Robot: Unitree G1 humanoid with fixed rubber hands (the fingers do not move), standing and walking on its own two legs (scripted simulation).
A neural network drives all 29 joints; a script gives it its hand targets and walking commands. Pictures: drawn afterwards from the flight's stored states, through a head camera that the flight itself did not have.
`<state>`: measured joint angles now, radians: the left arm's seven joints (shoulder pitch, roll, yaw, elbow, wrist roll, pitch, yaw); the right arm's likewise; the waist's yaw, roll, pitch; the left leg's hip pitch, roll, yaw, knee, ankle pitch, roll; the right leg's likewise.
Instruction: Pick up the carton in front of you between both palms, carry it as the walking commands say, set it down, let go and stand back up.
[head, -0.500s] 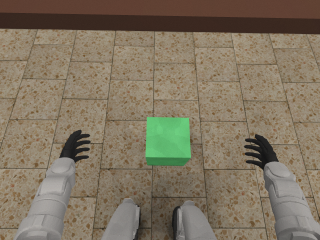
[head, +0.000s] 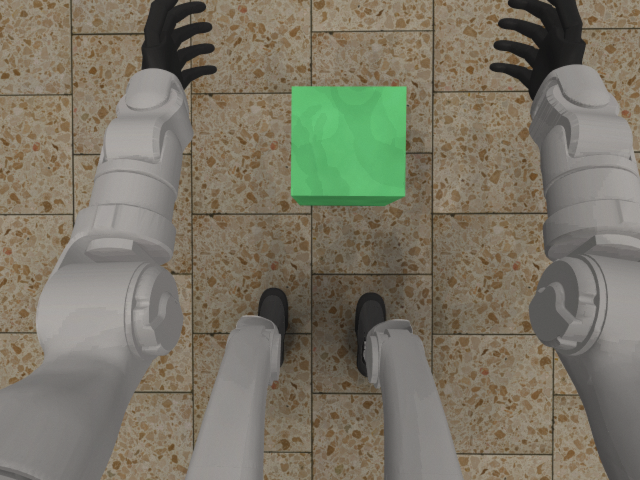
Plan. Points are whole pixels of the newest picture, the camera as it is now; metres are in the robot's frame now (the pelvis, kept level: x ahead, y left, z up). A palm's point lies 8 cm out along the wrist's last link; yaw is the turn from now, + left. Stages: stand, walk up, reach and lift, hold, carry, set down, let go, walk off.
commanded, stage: reach and lift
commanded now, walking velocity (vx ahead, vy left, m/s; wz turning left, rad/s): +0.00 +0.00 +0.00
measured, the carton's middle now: (345, 155) +0.54 -0.03 -0.53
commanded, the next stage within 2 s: none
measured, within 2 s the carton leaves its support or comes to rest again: leaves its support in 1.84 s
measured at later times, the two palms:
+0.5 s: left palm (229, 121) +0.54 +0.16 -0.30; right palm (481, 127) +0.54 -0.23 -0.30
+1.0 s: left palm (254, 151) +0.53 +0.15 -0.47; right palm (435, 154) +0.53 -0.21 -0.47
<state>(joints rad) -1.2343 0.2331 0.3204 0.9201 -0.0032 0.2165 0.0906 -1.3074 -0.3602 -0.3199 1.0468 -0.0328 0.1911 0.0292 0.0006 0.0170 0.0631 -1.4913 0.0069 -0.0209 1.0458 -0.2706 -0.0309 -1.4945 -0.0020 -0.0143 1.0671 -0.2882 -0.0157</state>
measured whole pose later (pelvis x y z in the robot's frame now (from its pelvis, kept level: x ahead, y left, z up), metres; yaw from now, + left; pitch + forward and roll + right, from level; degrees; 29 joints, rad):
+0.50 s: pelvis +0.01 +0.01 -0.14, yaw +0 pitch +51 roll +2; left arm -1.28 0.21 0.29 0.92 -0.04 0.12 0.15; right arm -1.32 -0.41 -0.29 1.04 0.04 0.09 0.00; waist -0.01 0.02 0.05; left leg -2.02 -0.03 -0.01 1.64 -0.51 -0.03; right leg -2.03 0.00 0.04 1.67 -0.52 0.01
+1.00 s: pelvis -0.03 +0.01 -0.28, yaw +1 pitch +35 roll +2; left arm -1.60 0.33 0.13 1.15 -0.24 0.09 0.14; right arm -1.65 -0.49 -0.03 1.24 0.22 0.08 -0.07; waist -0.01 0.02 0.51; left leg -2.22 -0.05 -0.03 2.17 -0.56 -0.07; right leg -2.23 0.00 0.02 2.20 -0.57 0.00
